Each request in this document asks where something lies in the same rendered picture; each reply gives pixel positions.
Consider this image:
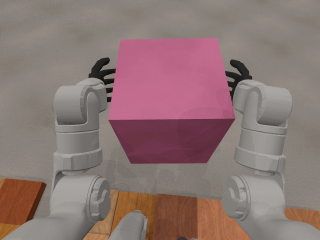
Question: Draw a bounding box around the robot left thigh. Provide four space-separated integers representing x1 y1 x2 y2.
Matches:
108 212 148 240

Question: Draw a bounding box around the left robot forearm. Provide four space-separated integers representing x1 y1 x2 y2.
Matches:
49 78 108 212

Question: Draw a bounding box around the carton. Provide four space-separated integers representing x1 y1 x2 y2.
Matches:
108 38 236 164

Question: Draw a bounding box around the robot left hand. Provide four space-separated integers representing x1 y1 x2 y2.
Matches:
88 57 116 102

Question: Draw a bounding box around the robot right hand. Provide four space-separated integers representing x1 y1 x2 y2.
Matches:
225 59 252 106

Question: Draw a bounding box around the robot right upper arm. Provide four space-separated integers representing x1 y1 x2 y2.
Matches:
221 173 320 240

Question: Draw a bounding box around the right robot forearm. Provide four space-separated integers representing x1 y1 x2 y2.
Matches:
232 79 293 209

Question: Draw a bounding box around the robot left upper arm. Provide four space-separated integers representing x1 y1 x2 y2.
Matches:
1 175 111 240

